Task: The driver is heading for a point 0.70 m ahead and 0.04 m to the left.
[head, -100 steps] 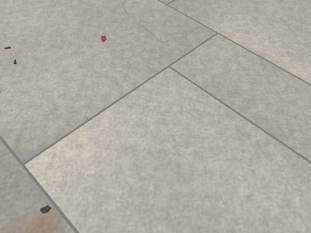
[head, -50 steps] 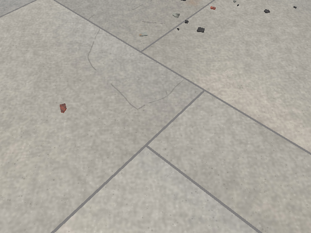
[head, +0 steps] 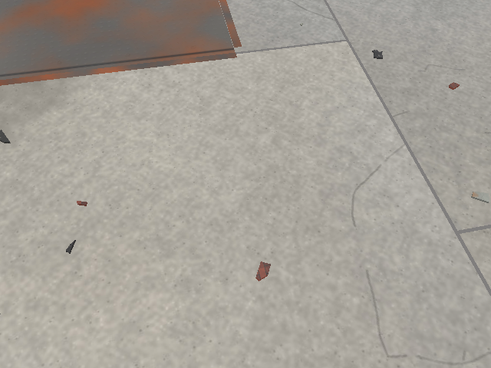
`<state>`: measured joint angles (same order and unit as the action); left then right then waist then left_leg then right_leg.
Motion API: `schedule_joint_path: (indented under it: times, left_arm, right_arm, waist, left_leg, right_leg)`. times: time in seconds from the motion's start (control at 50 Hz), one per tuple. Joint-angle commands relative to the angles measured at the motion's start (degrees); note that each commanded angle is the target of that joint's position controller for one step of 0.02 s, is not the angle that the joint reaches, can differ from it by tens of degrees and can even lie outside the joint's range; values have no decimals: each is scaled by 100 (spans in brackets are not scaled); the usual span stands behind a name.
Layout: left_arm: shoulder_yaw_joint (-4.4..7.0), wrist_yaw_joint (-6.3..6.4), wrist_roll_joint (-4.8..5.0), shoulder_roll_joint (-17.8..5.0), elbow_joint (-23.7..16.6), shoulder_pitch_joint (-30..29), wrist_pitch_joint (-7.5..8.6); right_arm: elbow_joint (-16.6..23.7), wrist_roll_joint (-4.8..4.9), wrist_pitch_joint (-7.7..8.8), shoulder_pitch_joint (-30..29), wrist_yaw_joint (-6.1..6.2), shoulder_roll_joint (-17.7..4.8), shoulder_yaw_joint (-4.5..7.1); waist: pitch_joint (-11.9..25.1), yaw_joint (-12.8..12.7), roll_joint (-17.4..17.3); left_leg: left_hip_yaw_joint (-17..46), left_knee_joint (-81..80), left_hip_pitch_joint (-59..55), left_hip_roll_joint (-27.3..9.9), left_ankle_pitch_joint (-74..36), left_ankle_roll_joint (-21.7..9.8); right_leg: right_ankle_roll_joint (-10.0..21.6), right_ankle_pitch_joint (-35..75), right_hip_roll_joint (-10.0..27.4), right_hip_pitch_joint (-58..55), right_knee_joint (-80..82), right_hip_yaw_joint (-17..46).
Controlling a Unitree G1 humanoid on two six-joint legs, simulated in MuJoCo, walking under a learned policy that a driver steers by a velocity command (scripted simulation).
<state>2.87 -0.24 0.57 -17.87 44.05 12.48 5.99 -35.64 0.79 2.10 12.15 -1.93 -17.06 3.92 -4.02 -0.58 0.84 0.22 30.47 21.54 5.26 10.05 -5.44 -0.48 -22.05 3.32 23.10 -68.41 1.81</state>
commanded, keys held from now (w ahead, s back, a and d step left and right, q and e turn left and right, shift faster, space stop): w+q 0.44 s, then w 0.24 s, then w+e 0.18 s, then no key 0.14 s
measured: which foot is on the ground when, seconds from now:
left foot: down 0.00-0.36, up 0.38-0.82, down 0.84-1.00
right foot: up 0.00-0.32, down 0.34-0.86, up 0.88-1.00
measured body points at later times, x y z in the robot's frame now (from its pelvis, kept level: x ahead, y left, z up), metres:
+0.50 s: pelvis +0.28 -0.04 +0.01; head +0.31 -0.04 +0.46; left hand +0.35 +0.26 -0.09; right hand +0.45 -0.29 -0.11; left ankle +0.17 +0.07 -0.64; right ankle +0.35 -0.13 -0.73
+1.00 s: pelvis +0.50 +0.10 +0.01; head +0.53 +0.13 +0.46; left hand +0.49 +0.39 -0.12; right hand +0.72 -0.12 -0.08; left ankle +0.51 +0.20 -0.73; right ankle +0.50 -0.07 -0.65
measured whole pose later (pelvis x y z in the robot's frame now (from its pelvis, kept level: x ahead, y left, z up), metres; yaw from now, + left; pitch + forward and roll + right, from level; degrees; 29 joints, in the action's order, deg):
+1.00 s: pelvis +0.50 +0.10 +0.01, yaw +16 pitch +1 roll +0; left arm 3.3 0.3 1.0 -18.3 48.0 15.8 2.8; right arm -40.9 -0.7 4.1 10.6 -1.3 -14.8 2.7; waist -2.7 -0.6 2.3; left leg -3.0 25.4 17.3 0.1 9.5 -2.1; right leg -1.6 -24.2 3.0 26.7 -63.2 2.0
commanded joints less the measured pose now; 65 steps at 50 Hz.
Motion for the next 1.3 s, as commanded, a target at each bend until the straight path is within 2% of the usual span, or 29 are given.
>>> schedule_joint_path:
  times: [0.02,0.16,0.26,0.32,0.34,0.36,0.38,0.4,0.42,0.46,0.52,0.58,0.68,0.76,0.8,0.82,0.84,0.86,0.88,0.9,0.96,1.02,1.08,1.16,1.22,1.24,1.26,1.28,1.3]
  left_arm:
    - [197,12,-126,-746,-472,12,77]
    - [19,-25,-135,-255,-759,-1170,-22]
    - [98,-124,-24,-483,-930,-1594,69]
    - [220,-115,-11,-646,-805,-1008,138]
    - [304,-75,-68,-799,-705,-457,166]
    - [387,-26,-145,-1105,-640,391,174]
    - [479,-66,-179,-1445,-421,823,88]
    - [361,-100,-41,-893,-528,655,63]
    - [282,-69,-31,-599,-571,444,24]
    - [201,-52,-116,-411,-519,76,-25]
    - [161,-64,-111,-298,-335,98,43]
    - [232,-73,-50,-537,-149,208,76]
    - [263,-50,52,-777,77,425,-30]
    - [285,-47,149,-943,325,848,-161]
    - [303,-17,174,-1049,364,762,-227]
    - [264,-5,168,-964,371,754,-239]
    - [153,-2,77,-698,295,722,-217]
    - [-50,-11,-36,-38,86,1146,-150]
    - [-16,5,65,-248,138,1203,-76]
    - [130,6,184,-686,89,912,-71]
    - [172,82,20,-558,118,647,-230]
    - [98,91,-14,-187,183,818,-440]
    - [-13,67,-102,6,57,351,-467]
    - [3,5,-87,-203,-68,-192,-470]
    - [56,0,-156,-315,-43,-164,-474]
    - [106,32,-189,-490,-28,-141,-472]
    - [175,93,-203,-862,-98,-176,-487]
    - [116,129,-228,-720,-101,-401,-548]
    - [37,91,-154,-332,-110,-522,-591]
  right_arm:
    - [395,-72,141,48,75,-704,198]
    - [33,24,96,520,281,-917,256]
    - [-213,87,34,899,304,-883,261]
    - [-219,66,-25,779,316,-803,254]
    - [-187,40,-19,770,301,-587,177]
    - [-95,-55,-3,866,285,-237,47]
    - [59,148,32,1592,291,-77,-17]
    - [-108,175,25,1497,316,-678,86]
    - [-48,127,-4,879,311,-942,167]
    - [51,10,-16,397,301,-779,172]
    - [28,77,-36,480,237,-376,103]
    - [141,-3,-20,92,215,-209,17]
    - [269,-8,132,-762,55,-85,-105]
    - [463,39,213,-1263,-14,-250,-64]
    - [354,23,254,-842,-13,-464,41]
    - [130,-15,254,-169,28,-681,170]
    - [-73,-79,240,748,98,-995,305]
    - [-124,-217,178,1332,179,-1555,417]
    - [-140,-211,168,1363,167,-1296,325]
    - [-163,-164,184,968,145,-954,200]
    - [-206,-120,258,-47,55,-368,28]
    - [-406,-175,362,-329,67,-405,47]
    - [-606,-167,331,-471,155,-515,62]
    - [-979,-124,215,-128,191,-696,79]
    - [-1151,1,136,-246,198,-644,41]
    - [-1266,-26,137,5,199,-467,-18]
    - [-1315,-200,170,363,202,-315,-74]
    - [-1491,-238,152,1013,222,-44,-147]
    - [-1510,-216,67,771,278,-194,-145]
  waist:
    - [734,-46,-344]
    - [356,322,-453]
    - [334,444,-596]
    - [467,89,-835]
    - [857,-180,-748]
    - [1676,-478,-55]
    - [2266,-143,1931]
    - [1781,-254,1232]
    - [1102,-397,717]
    - [457,-242,275]
    - [361,-44,551]
    - [247,-56,376]
    - [156,-309,311]
    - [15,-336,409]
    - [222,41,449]
    - [645,398,355]
    - [1339,828,184]
    - [2244,766,-1158]
    - [2583,773,-1519]
    - [1719,675,-1136]
    - [823,72,-743]
    - [776,-232,-660]
    - [739,-193,-665]
    - [828,32,-600]
    - [796,-142,-484]
    - [809,-113,-260]
    - [1039,132,297]
    - [1310,484,962]
    - [1279,281,847]
  left_leg:
    - [2298,-1652,-1457,-1532,-1067,-1189]
    - [1479,-1667,-565,-957,-875,-812]
    - [2164,-1147,-1071,-1192,-252,-643]
    - [2480,-524,-1276,-1181,-521,-466]
    - [2273,179,-1082,-898,-700,-285]
    - [1757,1800,-372,-515,212,-56]
    - [1078,3508,1596,139,2477,302]
    - [1192,4230,2242,-344,2254,404]
    - [1040,4385,2390,-516,1710,453]
    - [856,4042,2091,-830,1053,503]
    - [704,3508,1623,-974,858,489]
    - [627,2626,1832,-1036,469,548]
    - [139,905,1288,-1000,-816,555]
    - [82,179,912,-813,-600,444]
    - [-4,-229,89,-653,-503,293]
    - [-96,-405,-979,-528,-560,159]
    - [334,-213,-2485,-1024,-611,-65]
    - [2556,-389,-4477,-2611,57,-728]
    - [3946,-1072,-4246,-2984,67,-1104]
    - [3082,-1074,-3580,-2768,-582,-950]
    - [1170,-1249,-1806,-2045,-2962,-681]
    - [570,-1564,-1020,-1932,-3762,-791]
    - [34,-1624,-792,-1701,-3781,-693]
    - [112,-1466,-1108,-1805,-3358,-639]
    - [190,-944,-1069,-1686,-2316,-386]
    - [142,-675,-979,-1417,-1688,-115]
    - [-101,-252,-705,-1011,-575,214]
    - [-211,-107,-408,-724,873,520]
    - [-133,-179,-521,-736,1067,644]
  right_leg:
    - [-82,462,352,1295,427,333]
    - [-409,2489,-98,800,2995,122]
    - [-252,2466,-305,421,3900,350]
    - [37,1836,-350,-349,4217,246]
    - [246,1817,-143,-1300,4302,331]
    - [604,1561,854,-2788,4209,1291]
    - [1468,16,1998,-4326,4854,3987]
    - [1353,-1141,2015,-4055,5118,4269]
    - [1123,-895,1781,-3402,5183,3357]
    - [1023,505,1329,-2279,5380,2175]
    - [1098,1294,1018,-1716,5737,1313]
    - [1304,1947,1109,-1751,5971,919]
    - [1138,2433,883,-1731,6029,111]
    - [1055,2586,1130,-2018,5782,376]
    - [899,3228,1138,-2045,5266,385]
    - [746,3834,884,-1837,4472,184]
    - [513,3228,579,-1051,3183,-31]
    - [73,656,-225,984,996,-407]
    - [16,-1220,-451,1555,-18,353]
    - [9,-1002,-211,1890,-386,517]
    - [-91,-261,240,1234,259,243]
    - [-240,281,175,484,890,136]
    - [-222,1206,176,60,2264,21]
    - [-127,1760,13,-295,3164,-17]
    - [139,2111,-118,-899,4082,-121]
    - [270,3044,27,-1320,4505,75]
    - [469,4889,627,-1937,4292,608]
    - [1097,4905,1093,-2239,4191,1092]
    - [1255,4004,1039,-1992,4326,1214]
